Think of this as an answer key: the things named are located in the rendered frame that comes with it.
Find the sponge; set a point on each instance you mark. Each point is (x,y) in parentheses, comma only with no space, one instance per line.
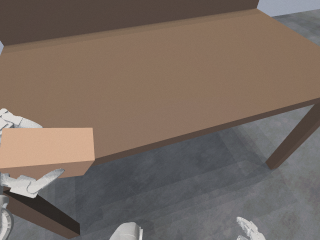
(35,152)

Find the left robot thigh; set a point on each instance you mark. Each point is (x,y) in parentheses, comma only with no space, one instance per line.
(128,231)

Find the table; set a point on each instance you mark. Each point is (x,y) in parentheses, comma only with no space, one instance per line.
(144,74)

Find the left robot forearm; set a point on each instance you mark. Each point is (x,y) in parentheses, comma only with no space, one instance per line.
(6,218)

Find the left robot hand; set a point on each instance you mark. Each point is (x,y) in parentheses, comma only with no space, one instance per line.
(23,185)

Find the right robot hand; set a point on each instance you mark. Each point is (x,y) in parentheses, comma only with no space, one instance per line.
(250,229)

